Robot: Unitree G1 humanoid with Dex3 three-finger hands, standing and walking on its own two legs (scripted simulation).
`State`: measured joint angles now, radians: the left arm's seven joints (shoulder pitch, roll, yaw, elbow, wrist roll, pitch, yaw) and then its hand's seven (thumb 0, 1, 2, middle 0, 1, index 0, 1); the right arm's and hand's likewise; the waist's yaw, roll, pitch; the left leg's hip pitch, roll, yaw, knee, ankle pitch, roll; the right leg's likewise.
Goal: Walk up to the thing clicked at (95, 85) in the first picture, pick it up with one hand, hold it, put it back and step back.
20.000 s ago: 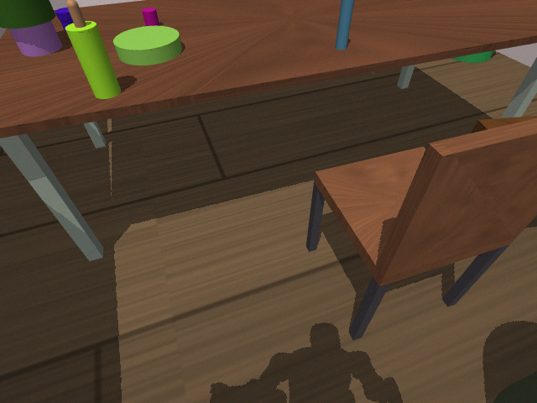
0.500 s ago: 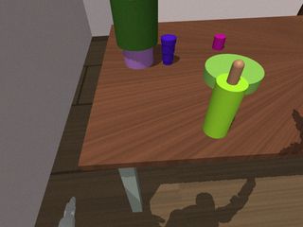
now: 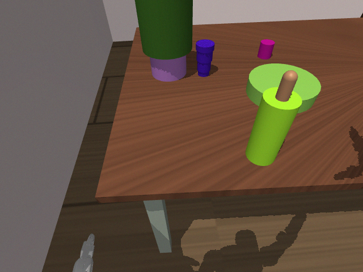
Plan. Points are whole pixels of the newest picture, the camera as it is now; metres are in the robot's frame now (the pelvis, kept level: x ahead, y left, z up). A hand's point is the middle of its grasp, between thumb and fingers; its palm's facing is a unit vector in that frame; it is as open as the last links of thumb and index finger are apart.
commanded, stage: go down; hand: right
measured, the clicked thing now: (273, 120) +0.46 -0.19 +0.12
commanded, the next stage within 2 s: approach in 0.16 s
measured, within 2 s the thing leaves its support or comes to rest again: neither
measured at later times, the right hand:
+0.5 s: hand out of the picture +0.39 -0.35 +0.21, palm faces +0.15 +0.99 +0.00, open 17.3 cm
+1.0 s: hand (290, 134) +0.44 -0.24 +0.08, palm faces +0.17 +0.98 +0.04, open 17.3 cm
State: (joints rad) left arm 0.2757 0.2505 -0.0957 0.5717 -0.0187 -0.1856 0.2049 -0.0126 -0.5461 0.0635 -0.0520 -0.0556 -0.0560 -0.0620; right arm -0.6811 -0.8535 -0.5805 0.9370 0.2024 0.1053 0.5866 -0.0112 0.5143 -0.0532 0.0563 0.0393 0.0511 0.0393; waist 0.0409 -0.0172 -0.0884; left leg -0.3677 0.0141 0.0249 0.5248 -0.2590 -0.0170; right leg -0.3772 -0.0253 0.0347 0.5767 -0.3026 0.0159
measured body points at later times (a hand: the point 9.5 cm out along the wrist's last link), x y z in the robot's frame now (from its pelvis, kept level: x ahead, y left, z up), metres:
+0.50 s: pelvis +0.00 +0.00 +0.00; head +0.02 +0.00 +0.45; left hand +0.15 +0.26 -0.06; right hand +0.37 -0.40 +0.21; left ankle +0.00 +0.13 -0.73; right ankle -0.01 -0.13 -0.73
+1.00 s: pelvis -0.01 -0.01 -0.02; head +0.05 -0.03 +0.42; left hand +0.12 +0.25 -0.08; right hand +0.43 -0.29 +0.08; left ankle +0.00 +0.13 -0.73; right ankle -0.01 -0.13 -0.73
